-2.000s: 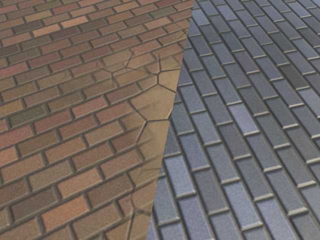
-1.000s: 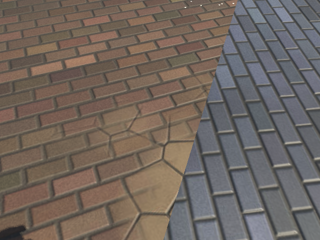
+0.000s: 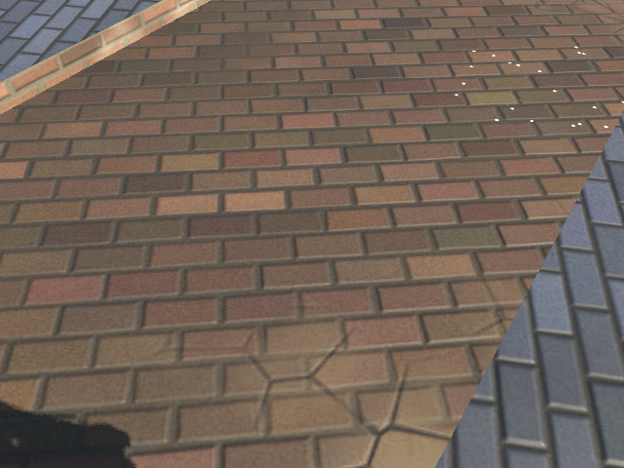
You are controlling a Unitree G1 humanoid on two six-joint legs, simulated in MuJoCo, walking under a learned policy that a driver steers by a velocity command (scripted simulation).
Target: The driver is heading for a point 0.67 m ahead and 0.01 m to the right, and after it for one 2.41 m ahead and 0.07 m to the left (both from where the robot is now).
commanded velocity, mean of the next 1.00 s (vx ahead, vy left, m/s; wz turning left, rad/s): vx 0.41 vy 0.00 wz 0.06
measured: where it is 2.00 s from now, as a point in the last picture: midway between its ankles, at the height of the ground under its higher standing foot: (348, 406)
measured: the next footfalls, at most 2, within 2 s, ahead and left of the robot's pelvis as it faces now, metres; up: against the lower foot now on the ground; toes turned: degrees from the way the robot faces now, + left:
right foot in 0.34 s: +0.16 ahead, -0.16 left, +0.00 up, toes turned -4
left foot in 1.02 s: +0.56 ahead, -0.01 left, -0.12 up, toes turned +2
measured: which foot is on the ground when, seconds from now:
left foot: down 0.00-0.38, up 0.40-1.00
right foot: down 0.00-0.00, up 0.02-0.32, down 0.34-1.00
